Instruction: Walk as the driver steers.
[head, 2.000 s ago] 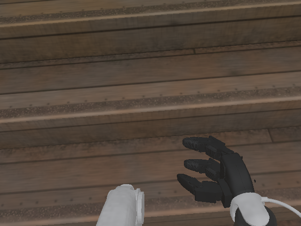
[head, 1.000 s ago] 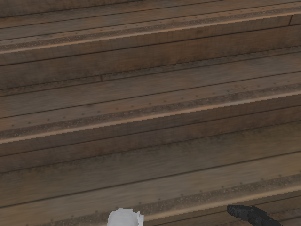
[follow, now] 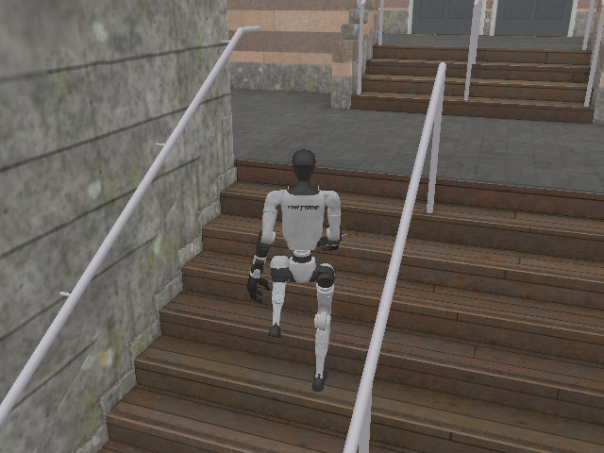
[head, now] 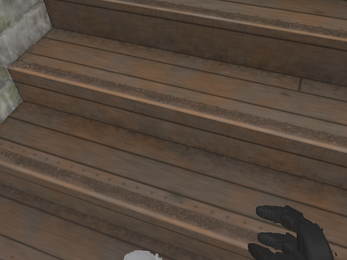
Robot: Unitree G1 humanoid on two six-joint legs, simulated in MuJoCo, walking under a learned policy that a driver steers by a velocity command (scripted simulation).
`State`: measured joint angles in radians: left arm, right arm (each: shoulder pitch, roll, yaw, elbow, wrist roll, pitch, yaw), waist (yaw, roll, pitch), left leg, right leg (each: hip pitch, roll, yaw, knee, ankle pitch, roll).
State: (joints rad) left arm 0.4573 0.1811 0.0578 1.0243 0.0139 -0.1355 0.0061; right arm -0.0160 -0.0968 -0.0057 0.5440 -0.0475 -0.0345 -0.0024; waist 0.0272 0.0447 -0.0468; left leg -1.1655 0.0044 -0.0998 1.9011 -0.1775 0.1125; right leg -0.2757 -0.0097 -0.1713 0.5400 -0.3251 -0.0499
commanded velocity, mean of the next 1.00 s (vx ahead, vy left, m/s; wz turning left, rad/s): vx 0.50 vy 0.00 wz -0.47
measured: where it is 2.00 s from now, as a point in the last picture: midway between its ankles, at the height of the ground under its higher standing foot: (306, 20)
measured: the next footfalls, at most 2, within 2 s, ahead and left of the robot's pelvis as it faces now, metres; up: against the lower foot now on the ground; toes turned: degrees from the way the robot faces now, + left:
left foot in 0.24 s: +0.36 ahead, +0.16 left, +0.16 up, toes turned +1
right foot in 0.78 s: +0.59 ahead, -0.11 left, +0.33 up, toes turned -25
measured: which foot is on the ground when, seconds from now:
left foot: up 0.00-0.22, down 0.24-0.80, up 0.82-1.00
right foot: down 0.00-0.24, up 0.26-0.76, down 0.78-1.00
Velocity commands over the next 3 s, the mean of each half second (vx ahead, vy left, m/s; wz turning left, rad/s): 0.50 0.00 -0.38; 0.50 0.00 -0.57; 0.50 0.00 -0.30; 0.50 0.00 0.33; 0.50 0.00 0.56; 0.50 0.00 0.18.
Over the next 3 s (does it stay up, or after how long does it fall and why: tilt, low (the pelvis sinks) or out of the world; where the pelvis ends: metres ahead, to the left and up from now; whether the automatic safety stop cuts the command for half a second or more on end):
stays up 1.67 -0.54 0.82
